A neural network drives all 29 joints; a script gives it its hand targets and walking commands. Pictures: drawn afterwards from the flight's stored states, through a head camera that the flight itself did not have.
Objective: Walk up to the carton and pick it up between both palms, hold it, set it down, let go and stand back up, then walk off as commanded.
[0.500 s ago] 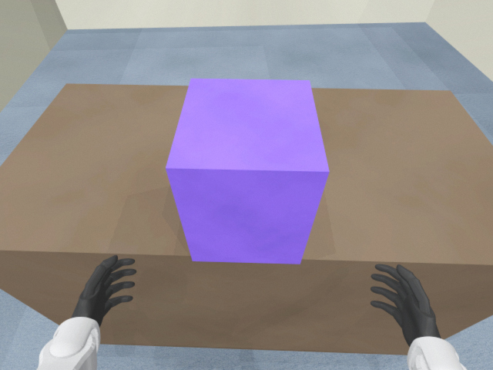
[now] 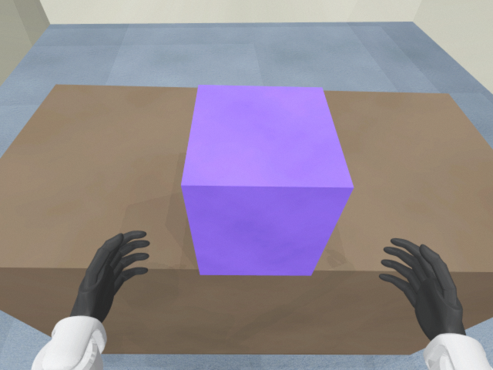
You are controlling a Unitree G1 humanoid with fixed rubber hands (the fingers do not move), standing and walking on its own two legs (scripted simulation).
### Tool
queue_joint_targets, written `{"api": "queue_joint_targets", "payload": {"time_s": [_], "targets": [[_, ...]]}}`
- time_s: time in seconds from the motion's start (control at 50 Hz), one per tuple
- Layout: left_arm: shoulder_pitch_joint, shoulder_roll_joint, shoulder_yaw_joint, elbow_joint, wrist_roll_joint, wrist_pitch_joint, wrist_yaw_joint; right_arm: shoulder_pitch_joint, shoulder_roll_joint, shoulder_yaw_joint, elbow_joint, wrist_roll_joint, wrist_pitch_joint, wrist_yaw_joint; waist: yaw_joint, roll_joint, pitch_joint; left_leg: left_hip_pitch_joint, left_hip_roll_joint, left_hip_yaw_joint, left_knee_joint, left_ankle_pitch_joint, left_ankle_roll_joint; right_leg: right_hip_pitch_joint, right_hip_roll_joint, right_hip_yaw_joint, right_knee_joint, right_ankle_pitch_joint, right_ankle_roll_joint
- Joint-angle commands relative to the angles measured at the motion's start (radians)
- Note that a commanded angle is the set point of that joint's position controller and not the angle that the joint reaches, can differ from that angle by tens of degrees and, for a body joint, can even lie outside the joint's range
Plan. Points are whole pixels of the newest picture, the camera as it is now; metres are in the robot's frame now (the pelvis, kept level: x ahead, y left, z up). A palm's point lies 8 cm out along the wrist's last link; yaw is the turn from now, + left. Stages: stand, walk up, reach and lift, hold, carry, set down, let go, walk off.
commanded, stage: reach and lift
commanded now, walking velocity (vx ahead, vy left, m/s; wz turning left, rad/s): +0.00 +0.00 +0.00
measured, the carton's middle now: (258, 185) +0.38 +0.03 +0.08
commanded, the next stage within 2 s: none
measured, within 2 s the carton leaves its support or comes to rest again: neither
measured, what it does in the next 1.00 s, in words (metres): stands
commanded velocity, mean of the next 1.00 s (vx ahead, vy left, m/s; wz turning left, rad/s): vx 0.00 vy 0.00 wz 0.00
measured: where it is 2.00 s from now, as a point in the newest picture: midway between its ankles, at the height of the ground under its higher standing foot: outside the picture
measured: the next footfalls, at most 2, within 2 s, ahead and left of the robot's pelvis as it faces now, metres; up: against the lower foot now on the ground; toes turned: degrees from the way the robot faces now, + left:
none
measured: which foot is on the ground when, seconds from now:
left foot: down 0.00-1.00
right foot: down 0.00-1.00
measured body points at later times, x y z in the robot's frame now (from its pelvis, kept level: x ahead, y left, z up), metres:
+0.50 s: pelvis -0.02 -0.02 +0.00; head -0.02 -0.01 +0.45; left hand +0.26 +0.22 +0.13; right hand +0.27 -0.21 +0.13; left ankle -0.02 +0.11 -0.75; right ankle +0.00 -0.13 -0.75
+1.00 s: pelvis -0.01 -0.01 +0.00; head -0.01 +0.01 +0.45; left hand +0.33 +0.21 +0.17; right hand +0.32 -0.22 +0.18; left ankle -0.02 +0.11 -0.75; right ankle +0.00 -0.13 -0.75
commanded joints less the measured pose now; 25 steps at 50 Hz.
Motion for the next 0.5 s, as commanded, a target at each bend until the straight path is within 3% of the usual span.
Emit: {"api": "queue_joint_targets", "payload": {"time_s": [0.0, 0.04, 0.06, 0.1, 0.14, 0.2, 0.22, 0.24, 0.28, 0.32, 0.38, 0.42, 0.44, 0.48], "targets": [[-0.128, 0.077, 0.041, -0.185, -0.022, 0.036, 0.011, -0.116, -0.112, -0.102, -0.169, -0.006, 0.007, -0.020, -0.022, 0.097, -0.090, 0.085, -0.011, -0.047, -0.033, 0.330, -0.086, -0.106, 0.038, 0.001, -0.047, 0.059, -0.060], [-0.189, 0.091, 0.047, -0.146, -0.039, 0.042, 0.008, -0.165, -0.098, -0.112, -0.162, -0.028, 0.029, -0.020, -0.027, 0.049, -0.063, 0.037, -0.006, -0.045, -0.055, 0.218, -0.069, -0.124, 0.022, 0.010, -0.049, 0.009, -0.057], [-0.215, 0.096, 0.042, -0.176, -0.038, 0.043, 0.010, -0.182, -0.095, -0.098, -0.184, -0.014, 0.034, -0.021, -0.014, 0.062, -0.095, 0.030, -0.011, -0.036, -0.061, 0.193, -0.059, -0.112, 0.015, 0.020, -0.040, 0.010, -0.046], [-0.286, 0.108, 0.052, -0.127, -0.066, 0.058, 0.006, -0.268, -0.099, -0.096, -0.185, -0.009, 0.053, -0.020, -0.027, 0.021, -0.114, 0.011, -0.008, -0.032, -0.067, 0.130, -0.040, -0.119, 0.004, 0.023, -0.035, -0.025, -0.040], [-0.290, 0.110, 0.081, -0.076, -0.057, 0.078, -0.003, -0.274, -0.090, -0.070, -0.134, -0.004, 0.092, -0.032, -0.012, 0.012, -0.108, 0.000, -0.009, -0.029, -0.078, 0.092, -0.027, -0.113, -0.001, 0.039, -0.039, -0.036, -0.032], [-0.444, 0.136, 0.133, 0.040, -0.057, 0.126, -0.017, -0.409, -0.100, -0.066, -0.056, -0.007, 0.152, -0.042, -0.001, 0.000, -0.097, -0.061, -0.023, -0.011, -0.099, -0.015, 0.000, -0.126, -0.008, 0.046, -0.032, -0.126, -0.028], [-0.466, 0.140, 0.155, 0.073, -0.060, 0.135, -0.022, -0.425, -0.096, -0.070, -0.050, -0.003, 0.158, -0.044, 0.004, -0.039, -0.110, -0.057, -0.026, -0.006, -0.099, -0.038, 0.010, -0.135, -0.011, 0.045, -0.038, -0.143, -0.023], [-0.522, 0.135, 0.145, 0.092, -0.073, 0.146, -0.027, -0.486, -0.081, -0.066, -0.041, -0.004, 0.172, -0.052, 0.003, -0.039, -0.127, -0.068, -0.021, -0.004, -0.101, -0.055, 0.015, -0.120, -0.017, 0.046, -0.034, -0.156, -0.025], [-0.555, 0.147, 0.178, 0.112, -0.057, 0.160, -0.031, -0.530, -0.083, -0.074, -0.042, 0.003, 0.185, -0.063, 0.012, -0.047, -0.129, -0.060, -0.028, 0.002, -0.093, -0.046, 0.019, -0.125, -0.017, 0.049, -0.035, -0.150, -0.017], [-0.650, 0.137, 0.164, 0.089, -0.065, 0.181, -0.028, -0.606, -0.066, -0.062, -0.038, 0.022, 0.195, -0.073, 0.001, -0.002, -0.174, -0.069, -0.027, 0.008, -0.086, -0.021, 0.018, -0.101, -0.019, 0.048, -0.016, -0.102, -0.015], [-0.742, 0.146, 0.176, 0.115, -0.054, 0.216, -0.040, -0.675, -0.091, -0.060, 0.000, 0.043, 0.221, -0.086, -0.020, 0.007, -0.197, -0.056, -0.025, 0.019, -0.064, 0.002, 0.014, -0.106, -0.016, 0.046, 0.002, -0.055, -0.015], [-0.814, 0.178, 0.197, 0.175, -0.059, 0.234, -0.049, -0.764, -0.099, -0.072, 0.024, 0.031, 0.231, -0.101, -0.026, -0.023, -0.225, -0.072, -0.028, 0.011, -0.059, 0.007, 0.025, -0.094, -0.025, 0.048, 0.017, -0.029, 0.006], [-0.846, 0.170, 0.189, 0.190, -0.059, 0.246, -0.052, -0.787, -0.099, -0.070, 0.053, 0.047, 0.241, -0.104, -0.037, 0.001, -0.210, -0.070, -0.029, 0.010, -0.060, -0.004, 0.024, -0.100, -0.026, 0.048, 0.018, -0.048, 0.004], [-0.795, 0.152, 0.200, 0.162, -0.032, 0.278, -0.049, -0.723, -0.119, -0.060, 0.085, 0.068, 0.247, -0.113, -0.041, 0.027, -0.223, -0.037, -0.029, 0.007, -0.045, 0.079, 0.006, -0.079, -0.008, 0.031, 0.033, 0.059, 0.003]]}}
